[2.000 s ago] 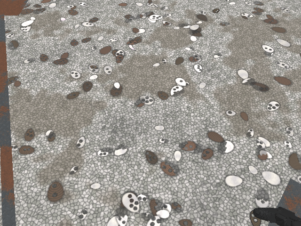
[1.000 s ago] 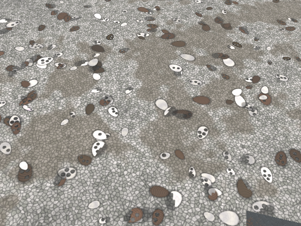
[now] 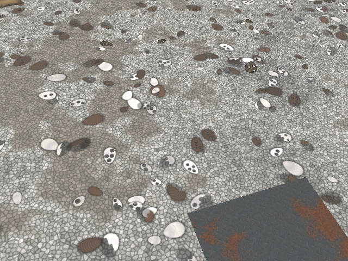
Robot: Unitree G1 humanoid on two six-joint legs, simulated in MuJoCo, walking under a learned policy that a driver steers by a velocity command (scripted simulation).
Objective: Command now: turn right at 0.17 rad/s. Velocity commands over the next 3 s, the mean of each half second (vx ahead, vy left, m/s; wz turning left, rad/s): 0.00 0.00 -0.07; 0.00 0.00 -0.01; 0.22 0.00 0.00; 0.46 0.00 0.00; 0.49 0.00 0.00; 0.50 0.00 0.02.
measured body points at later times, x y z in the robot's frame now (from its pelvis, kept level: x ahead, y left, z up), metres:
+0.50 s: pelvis +0.00 -0.03 -0.01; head +0.00 -0.04 +0.44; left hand +0.11 +0.22 -0.13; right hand +0.10 -0.30 -0.13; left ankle +0.01 +0.12 -0.74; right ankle -0.02 -0.15 -0.74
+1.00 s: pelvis +0.00 -0.03 +0.00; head +0.01 -0.03 +0.45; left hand +0.06 +0.22 -0.15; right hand +0.05 -0.29 -0.15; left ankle +0.01 +0.12 -0.74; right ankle -0.02 -0.15 -0.74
